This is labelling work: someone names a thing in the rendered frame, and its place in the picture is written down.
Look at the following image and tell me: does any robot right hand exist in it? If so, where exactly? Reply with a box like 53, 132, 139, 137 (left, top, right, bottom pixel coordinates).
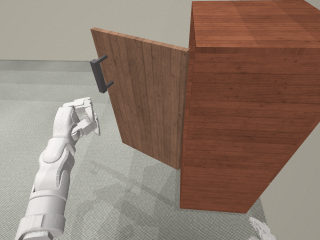
248, 217, 277, 240

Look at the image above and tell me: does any robot left hand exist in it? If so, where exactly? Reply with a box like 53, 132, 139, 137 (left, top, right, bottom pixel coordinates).
52, 97, 101, 146

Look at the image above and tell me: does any left robot forearm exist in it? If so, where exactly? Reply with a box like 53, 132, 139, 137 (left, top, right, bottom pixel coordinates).
14, 137, 76, 240

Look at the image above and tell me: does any handle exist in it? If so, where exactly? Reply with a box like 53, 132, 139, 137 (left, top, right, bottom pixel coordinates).
90, 54, 114, 94

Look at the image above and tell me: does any cupboard door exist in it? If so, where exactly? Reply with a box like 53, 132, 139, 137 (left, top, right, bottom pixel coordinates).
90, 27, 190, 171

